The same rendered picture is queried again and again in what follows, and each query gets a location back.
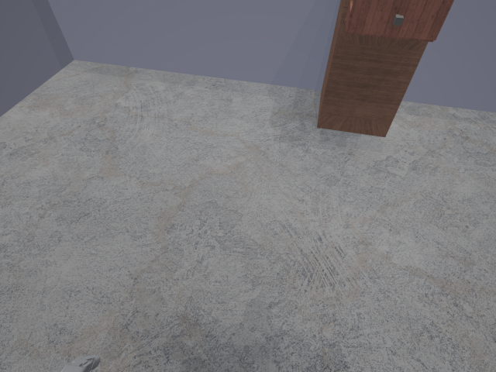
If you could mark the left robot hand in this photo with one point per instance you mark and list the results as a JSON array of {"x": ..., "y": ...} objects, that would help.
[{"x": 83, "y": 364}]

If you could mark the drawer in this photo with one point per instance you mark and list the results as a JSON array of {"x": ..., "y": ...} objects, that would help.
[{"x": 423, "y": 19}]

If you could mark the cabinet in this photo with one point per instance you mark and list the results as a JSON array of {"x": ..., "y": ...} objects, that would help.
[{"x": 366, "y": 78}]

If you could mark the handle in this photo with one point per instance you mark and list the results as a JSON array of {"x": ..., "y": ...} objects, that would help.
[{"x": 398, "y": 20}]

